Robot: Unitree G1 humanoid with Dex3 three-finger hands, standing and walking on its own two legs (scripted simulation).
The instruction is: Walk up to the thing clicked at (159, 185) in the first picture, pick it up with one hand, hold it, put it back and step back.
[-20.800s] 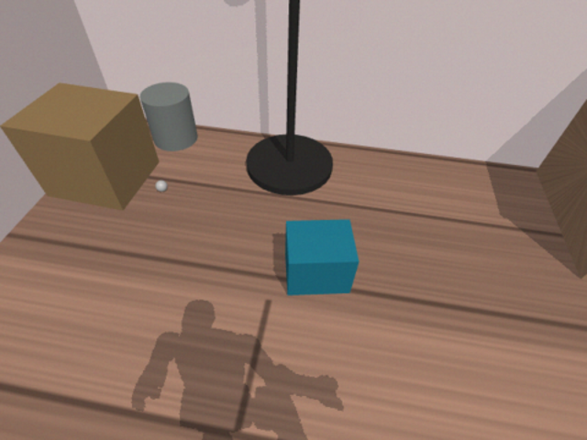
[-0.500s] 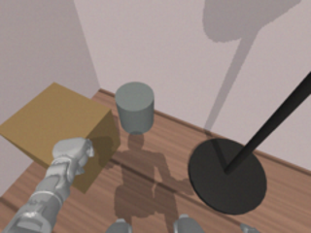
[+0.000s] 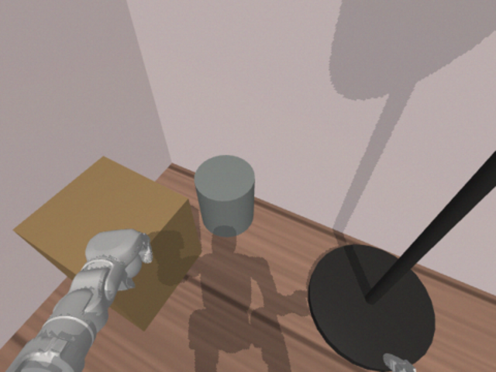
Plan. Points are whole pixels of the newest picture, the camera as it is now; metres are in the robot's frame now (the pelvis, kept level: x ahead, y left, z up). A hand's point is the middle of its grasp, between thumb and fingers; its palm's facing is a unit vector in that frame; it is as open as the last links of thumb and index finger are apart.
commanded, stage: hold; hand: left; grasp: from above
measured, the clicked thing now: (126, 264) +0.33 +0.23 -0.08
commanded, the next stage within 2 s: crouch in 1.60 s
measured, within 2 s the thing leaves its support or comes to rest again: neither
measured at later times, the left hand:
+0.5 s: hand (122, 272) +0.30 +0.22 -0.03, palm faces -0.43 -0.06 -0.90, open 7.1 cm
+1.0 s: hand (119, 280) +0.28 +0.21 -0.02, palm faces -0.43 -0.06 -0.90, open 7.1 cm
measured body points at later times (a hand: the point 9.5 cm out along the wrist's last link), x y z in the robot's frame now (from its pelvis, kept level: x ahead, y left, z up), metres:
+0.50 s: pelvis +0.00 -0.01 +0.01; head +0.01 -0.03 +0.46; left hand +0.32 +0.22 +0.02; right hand +0.12 -0.27 -0.11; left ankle +0.00 +0.12 -0.71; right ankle +0.02 -0.14 -0.71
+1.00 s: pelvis -0.01 -0.01 +0.02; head +0.00 -0.03 +0.47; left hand +0.30 +0.21 +0.04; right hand +0.13 -0.26 -0.10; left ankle +0.00 +0.12 -0.71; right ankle +0.02 -0.14 -0.71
